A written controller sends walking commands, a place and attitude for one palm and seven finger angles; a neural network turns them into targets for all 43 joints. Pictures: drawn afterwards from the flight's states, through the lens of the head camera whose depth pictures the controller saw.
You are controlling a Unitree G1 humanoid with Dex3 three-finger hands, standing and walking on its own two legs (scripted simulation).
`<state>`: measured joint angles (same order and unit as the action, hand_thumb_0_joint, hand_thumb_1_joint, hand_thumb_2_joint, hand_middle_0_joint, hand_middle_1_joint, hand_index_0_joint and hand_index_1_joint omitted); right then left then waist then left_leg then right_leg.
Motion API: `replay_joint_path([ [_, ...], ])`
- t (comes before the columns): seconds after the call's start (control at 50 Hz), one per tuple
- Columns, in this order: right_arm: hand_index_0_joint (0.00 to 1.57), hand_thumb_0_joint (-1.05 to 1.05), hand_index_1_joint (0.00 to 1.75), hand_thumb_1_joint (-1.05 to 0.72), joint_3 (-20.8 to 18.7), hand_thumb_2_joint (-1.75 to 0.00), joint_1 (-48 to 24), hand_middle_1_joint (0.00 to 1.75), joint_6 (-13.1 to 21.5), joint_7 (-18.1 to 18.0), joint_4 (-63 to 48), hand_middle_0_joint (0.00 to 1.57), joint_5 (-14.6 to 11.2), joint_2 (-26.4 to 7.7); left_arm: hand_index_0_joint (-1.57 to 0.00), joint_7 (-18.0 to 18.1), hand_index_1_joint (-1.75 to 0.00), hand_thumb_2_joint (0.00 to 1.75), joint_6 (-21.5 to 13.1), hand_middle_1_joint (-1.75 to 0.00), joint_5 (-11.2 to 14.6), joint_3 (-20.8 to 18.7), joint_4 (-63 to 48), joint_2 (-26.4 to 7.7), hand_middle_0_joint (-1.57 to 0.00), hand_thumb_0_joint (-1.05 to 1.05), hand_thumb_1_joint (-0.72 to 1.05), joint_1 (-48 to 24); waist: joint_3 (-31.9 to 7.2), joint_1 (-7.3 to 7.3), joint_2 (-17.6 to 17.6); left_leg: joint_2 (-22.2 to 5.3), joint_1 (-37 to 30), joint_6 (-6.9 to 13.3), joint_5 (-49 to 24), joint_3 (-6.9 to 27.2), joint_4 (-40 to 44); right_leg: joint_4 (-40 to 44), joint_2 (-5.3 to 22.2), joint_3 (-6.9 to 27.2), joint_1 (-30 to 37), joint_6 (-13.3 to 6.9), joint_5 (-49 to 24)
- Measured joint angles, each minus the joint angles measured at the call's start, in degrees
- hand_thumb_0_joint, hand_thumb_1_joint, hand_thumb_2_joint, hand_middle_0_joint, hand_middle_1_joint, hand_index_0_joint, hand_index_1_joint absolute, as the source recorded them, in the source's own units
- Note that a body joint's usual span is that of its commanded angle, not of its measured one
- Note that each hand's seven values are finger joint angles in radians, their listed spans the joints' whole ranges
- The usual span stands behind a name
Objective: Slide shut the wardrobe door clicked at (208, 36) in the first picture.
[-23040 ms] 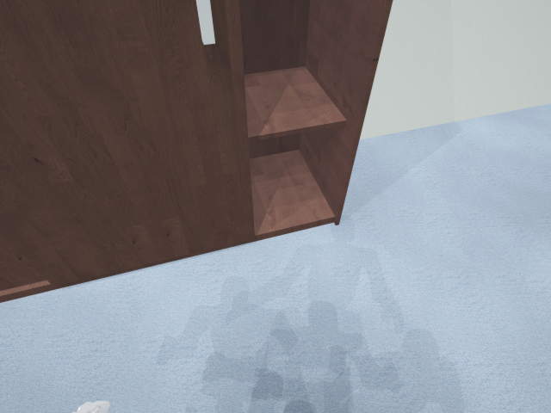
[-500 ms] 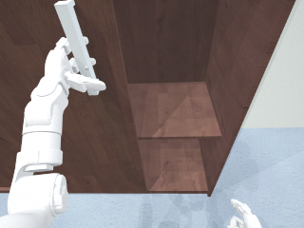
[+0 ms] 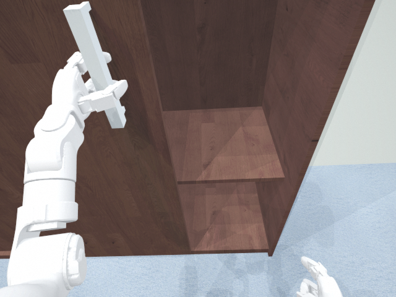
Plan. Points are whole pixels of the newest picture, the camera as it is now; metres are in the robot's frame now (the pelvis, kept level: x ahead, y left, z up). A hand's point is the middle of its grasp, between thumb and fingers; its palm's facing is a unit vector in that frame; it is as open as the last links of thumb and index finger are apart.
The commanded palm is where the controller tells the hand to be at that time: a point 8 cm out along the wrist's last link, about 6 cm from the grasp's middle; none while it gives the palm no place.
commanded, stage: grip the handle and tug to test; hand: left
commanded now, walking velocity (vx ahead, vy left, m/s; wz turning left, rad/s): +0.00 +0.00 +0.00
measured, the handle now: (104, 71) +0.46 +0.20 +0.27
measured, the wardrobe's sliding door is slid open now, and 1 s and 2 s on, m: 0.38 0.38 0.29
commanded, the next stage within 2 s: tug the door sideways, standing still in 0.86 s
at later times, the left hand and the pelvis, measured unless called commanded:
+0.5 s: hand (109, 91) +0.40 +0.17 +0.26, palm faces +0.08 -1.00 -0.04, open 7.0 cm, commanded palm +0.36 +0.22 +0.26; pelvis +0.02 +0.00 +0.00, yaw +0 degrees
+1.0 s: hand (110, 93) +0.40 +0.17 +0.25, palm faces +0.07 -1.00 -0.07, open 7.2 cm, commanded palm +0.37 +0.22 +0.26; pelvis +0.07 +0.00 +0.00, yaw -1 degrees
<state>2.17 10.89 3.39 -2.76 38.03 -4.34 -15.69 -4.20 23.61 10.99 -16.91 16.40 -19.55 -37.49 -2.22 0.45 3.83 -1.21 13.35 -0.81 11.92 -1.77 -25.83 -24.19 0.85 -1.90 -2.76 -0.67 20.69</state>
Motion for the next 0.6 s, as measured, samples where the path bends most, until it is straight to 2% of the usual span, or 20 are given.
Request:
replay_joint_path([
  [0.12, 0.20, 0.02, 0.30, -0.90, 0.06, -0.90, -0.28, 0.30, -0.53, 0.01, -0.50, 0.20, 0.01, -0.07, -0.21, -0.51, -1.28, 0.78, 0.64, -1.34, 0.48, -0.74, -2.68, -0.10, -0.32, 0.00, 0.64, 1.88, -0.40, 0.18, -0.14, -0.12, -0.16, -0.07, 0.47, -0.34, 0.01, -0.03, -0.05, 0.34, -0.02, -0.04, 0.24],
  [0.6, 0.20, 0.02, 0.30, -0.90, 0.46, -0.90, -2.04, 0.30, -2.05, -0.30, -1.76, 0.20, -0.14, -0.24, -0.18, -1.21, -1.31, 0.79, 4.04, -1.35, 1.81, -1.33, -10.42, 0.23, -0.31, 0.00, 0.64, 6.74, -1.88, -0.31, 0.15, -0.32, -0.73, -0.26, 1.96, -0.17, -0.01, -1.05, -0.18, -0.20, -0.01, -0.30, 0.52],
])
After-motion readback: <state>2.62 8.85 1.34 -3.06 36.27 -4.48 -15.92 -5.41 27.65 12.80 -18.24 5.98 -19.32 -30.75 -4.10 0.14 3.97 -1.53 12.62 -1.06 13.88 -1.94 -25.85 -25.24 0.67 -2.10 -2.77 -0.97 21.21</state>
